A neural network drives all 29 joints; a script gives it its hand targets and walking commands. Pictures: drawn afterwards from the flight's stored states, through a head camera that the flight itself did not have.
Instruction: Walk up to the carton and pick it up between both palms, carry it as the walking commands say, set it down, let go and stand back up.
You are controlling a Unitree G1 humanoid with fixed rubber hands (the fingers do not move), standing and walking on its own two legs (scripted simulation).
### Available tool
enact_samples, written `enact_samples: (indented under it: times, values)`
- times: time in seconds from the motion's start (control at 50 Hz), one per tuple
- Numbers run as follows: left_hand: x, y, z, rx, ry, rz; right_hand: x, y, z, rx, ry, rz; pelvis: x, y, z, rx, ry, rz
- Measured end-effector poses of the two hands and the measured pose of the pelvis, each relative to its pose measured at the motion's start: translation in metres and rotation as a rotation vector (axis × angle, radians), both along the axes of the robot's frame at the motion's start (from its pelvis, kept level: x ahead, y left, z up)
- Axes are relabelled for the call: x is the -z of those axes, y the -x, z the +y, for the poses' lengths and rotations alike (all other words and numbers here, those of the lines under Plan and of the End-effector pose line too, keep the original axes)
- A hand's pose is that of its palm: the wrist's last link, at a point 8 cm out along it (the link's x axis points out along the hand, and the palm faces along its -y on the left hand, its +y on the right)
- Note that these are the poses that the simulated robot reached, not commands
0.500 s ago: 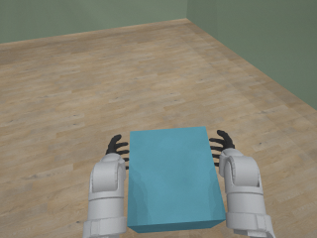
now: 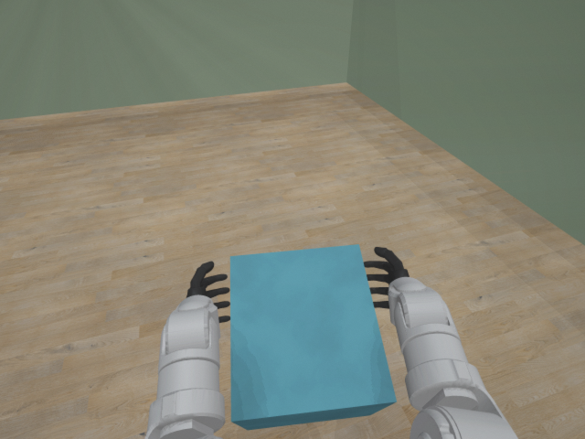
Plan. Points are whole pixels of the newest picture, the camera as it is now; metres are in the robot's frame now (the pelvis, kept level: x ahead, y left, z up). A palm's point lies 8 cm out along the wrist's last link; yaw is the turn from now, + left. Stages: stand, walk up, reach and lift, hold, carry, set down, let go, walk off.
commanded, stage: hold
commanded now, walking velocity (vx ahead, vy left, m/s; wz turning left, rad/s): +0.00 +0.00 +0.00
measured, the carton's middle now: (302, 338) +0.31 +0.04 -0.03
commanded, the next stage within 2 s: set down in 0.02 s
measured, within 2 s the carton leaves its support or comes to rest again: neither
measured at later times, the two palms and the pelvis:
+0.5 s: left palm (223, 317) +0.32 +0.17 +0.00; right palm (400, 309) +0.35 -0.12 +0.00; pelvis +0.03 -0.01 +0.00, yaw -5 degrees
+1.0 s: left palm (233, 343) +0.33 +0.17 -0.09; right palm (392, 333) +0.37 -0.12 -0.09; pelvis +0.03 -0.02 -0.03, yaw -5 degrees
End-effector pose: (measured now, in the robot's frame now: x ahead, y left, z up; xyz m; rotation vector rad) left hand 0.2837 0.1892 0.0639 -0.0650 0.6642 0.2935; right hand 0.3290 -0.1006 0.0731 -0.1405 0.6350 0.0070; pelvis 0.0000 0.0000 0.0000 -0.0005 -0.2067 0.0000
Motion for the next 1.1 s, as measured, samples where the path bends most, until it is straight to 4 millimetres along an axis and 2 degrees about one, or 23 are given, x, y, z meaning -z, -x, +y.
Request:
enact_samples:
  times: [0.16,0.22,0.34,0.48,0.62,0.76,0.9,1.1]
  values:
    - [0.002,-0.022,-0.032,0.082,-0.024,0.011,0.005,-0.001,-0.034,0.088,-0.007,0.010,-0.001,0.001,0.005,0.029,-0.004,0.036]
    - [0.008,-0.030,-0.037,0.098,-0.032,0.029,0.011,-0.003,-0.041,0.093,-0.026,0.028,-0.001,-0.003,0.005,0.068,-0.012,0.051]
    - [0.028,-0.039,-0.028,0.059,-0.032,0.057,0.033,-0.012,-0.032,0.066,-0.040,0.061,-0.002,-0.015,0.000,0.103,-0.020,0.101]
    - [0.064,-0.038,-0.017,0.043,-0.040,0.110,0.068,-0.023,-0.019,0.054,-0.041,0.109,-0.004,-0.031,-0.007,0.082,-0.019,0.182]
    - [0.085,-0.053,-0.025,0.067,-0.058,0.086,0.096,-0.037,-0.027,0.060,-0.036,0.080,-0.001,-0.043,-0.013,0.072,-0.024,0.315]
    - [0.108,-0.056,-0.031,0.094,-0.070,0.091,0.122,-0.037,-0.035,0.058,-0.039,0.081,0.004,-0.050,-0.021,0.078,-0.027,0.438]
    - [0.135,-0.048,-0.028,0.076,-0.042,0.078,0.145,-0.036,-0.031,0.073,-0.043,0.071,0.017,-0.043,-0.022,0.084,-0.029,0.546]
    - [0.179,-0.046,-0.018,0.012,-0.007,0.053,0.181,-0.041,-0.015,0.104,-0.014,0.043,0.047,-0.010,-0.010,0.079,-0.008,0.650]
